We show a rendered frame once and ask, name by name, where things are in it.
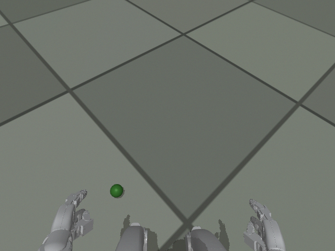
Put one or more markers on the left robot hand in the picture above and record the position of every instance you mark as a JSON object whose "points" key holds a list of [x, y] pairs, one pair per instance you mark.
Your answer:
{"points": [[78, 222]]}

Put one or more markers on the left robot arm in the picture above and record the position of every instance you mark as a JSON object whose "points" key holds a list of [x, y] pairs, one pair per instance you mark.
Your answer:
{"points": [[59, 240]]}

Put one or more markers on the ball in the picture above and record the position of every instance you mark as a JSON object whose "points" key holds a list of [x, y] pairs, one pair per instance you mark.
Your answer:
{"points": [[116, 190]]}

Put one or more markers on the right robot hand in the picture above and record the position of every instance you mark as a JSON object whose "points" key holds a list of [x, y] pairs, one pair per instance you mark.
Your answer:
{"points": [[269, 233]]}

